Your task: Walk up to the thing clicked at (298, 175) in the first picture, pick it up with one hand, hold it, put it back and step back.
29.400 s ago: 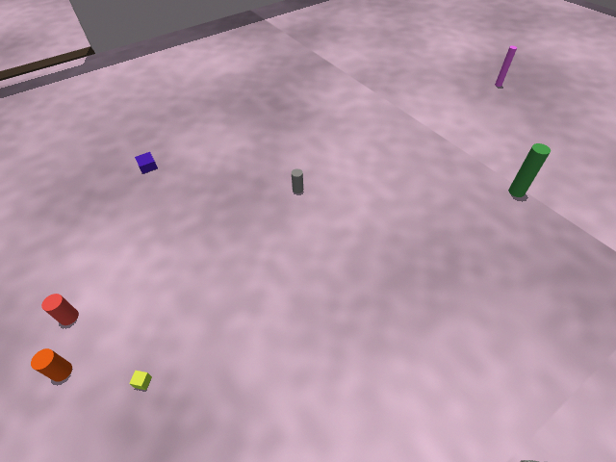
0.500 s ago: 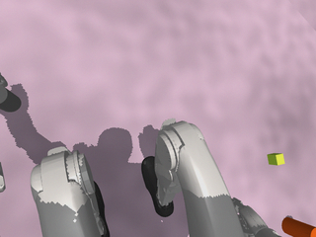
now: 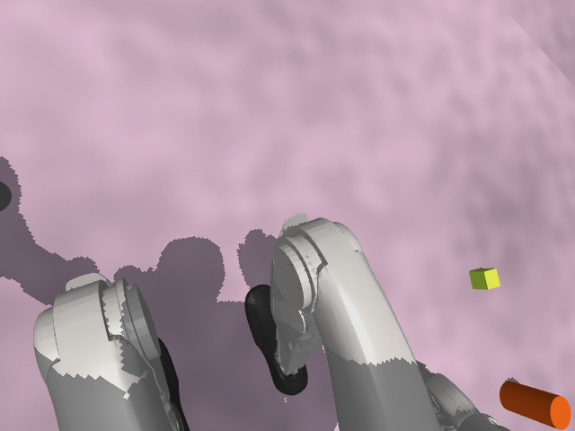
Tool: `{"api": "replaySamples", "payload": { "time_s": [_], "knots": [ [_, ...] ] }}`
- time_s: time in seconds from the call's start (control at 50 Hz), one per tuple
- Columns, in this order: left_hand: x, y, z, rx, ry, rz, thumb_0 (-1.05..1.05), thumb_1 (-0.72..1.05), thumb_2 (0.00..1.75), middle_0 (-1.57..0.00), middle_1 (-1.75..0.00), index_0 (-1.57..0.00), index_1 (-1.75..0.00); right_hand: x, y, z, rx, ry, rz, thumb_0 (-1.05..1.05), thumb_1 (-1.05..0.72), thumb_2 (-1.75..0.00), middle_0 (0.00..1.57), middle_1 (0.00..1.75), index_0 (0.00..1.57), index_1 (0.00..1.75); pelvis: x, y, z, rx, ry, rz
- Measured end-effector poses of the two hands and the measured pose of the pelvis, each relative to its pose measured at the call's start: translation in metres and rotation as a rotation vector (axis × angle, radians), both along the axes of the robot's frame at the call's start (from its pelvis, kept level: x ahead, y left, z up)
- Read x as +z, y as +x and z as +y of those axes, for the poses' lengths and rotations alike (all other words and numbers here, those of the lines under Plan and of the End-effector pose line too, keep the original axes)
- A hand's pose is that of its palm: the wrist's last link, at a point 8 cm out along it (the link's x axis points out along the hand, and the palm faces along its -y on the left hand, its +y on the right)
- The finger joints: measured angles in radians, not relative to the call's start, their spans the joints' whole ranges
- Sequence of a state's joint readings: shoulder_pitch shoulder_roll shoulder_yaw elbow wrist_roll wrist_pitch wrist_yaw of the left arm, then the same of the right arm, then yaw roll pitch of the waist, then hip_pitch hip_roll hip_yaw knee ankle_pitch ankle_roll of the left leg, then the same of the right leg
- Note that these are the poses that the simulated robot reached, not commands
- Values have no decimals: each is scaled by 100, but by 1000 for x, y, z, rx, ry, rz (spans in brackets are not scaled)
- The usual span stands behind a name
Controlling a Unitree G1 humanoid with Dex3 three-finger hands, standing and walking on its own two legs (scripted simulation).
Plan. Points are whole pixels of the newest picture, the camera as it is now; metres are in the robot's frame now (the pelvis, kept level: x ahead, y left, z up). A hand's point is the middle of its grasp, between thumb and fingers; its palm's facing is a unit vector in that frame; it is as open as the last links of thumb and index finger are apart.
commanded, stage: open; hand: left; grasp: from above
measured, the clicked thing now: out of the picture +0.46 +0.32 -0.25
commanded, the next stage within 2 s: withdraw in 0.78 s
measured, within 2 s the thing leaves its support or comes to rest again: neither
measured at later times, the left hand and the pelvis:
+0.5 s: hand out of the picture +0.45 +0.33 -0.22, palm faces -0.43 -0.13 -0.90, open 11.5 cm; pelvis +0.00 +0.00 +0.00, yaw -1 degrees
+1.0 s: hand out of the picture +0.45 +0.33 -0.21, palm faces -0.43 -0.14 -0.89, open 13.5 cm; pelvis +0.00 +0.00 +0.00, yaw -1 degrees
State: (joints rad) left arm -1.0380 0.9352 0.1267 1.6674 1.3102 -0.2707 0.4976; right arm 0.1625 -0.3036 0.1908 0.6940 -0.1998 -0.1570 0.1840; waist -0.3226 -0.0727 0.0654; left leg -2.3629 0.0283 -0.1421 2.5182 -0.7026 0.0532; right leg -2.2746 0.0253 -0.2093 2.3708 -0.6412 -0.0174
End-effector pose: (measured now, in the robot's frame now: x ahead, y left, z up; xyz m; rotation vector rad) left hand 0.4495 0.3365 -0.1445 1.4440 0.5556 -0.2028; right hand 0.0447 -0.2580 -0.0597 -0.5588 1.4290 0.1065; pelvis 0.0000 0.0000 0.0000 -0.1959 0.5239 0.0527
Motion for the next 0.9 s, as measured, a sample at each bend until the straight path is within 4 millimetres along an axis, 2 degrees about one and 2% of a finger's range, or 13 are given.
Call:
{"api": "replaySamples", "payload": {
  "time_s": [0.1, 0.2, 0.34, 0.52, 0.7, 0.9],
  "knots": [
    [0, 0, -1, -10, 7, -2, 10, 32, 37, -100, -57, -82, -45, 0, 0, 3, 12, 8, -8, 0, -91, -90, 20, 30, 20, 30, -1, -1, 0, -5, -5, -8],
    [-5, 0, -1, -5, 9, -5, 6, 28, 42, -83, -58, -75, -50, 2, 0, 5, 25, 9, -15, 0, -91, -89, 20, 30, 20, 30, -2, -2, 0, -7, -9, -13],
    [-13, 6, -3, -8, 6, -24, 2, 9, 53, -61, -63, -60, -60, 5, -2, 8, 31, 10, 1, 0, -91, -90, 20, 30, 20, 30, -2, -1, 1, -8, -16, -9],
    [-13, 7, -2, 17, 11, -26, 0, -14, 68, -41, -72, -42, -72, 8, -1, 7, 14, 14, 13, 0, -91, -90, 20, 30, 20, 30, 1, 3, 3, -6, -21, 9],
    [-10, 5, -2, 17, -2, -10, 0, -30, 83, -27, -84, -28, -84, 8, 1, 2, 11, 9, 11, 0, -91, -90, 20, 30, 20, 30, 2, 1, 2, -4, -18, 4],
    [-7, 3, -4, -2, -7, -16, 0, -39, 97, -18, -97, -19, -98, 8, -1, 0, 7, -5, 11, 0, -90, -90, 20, 30, 20, 30, 2, 0, 1, -6, -14, 3]
  ]
}}
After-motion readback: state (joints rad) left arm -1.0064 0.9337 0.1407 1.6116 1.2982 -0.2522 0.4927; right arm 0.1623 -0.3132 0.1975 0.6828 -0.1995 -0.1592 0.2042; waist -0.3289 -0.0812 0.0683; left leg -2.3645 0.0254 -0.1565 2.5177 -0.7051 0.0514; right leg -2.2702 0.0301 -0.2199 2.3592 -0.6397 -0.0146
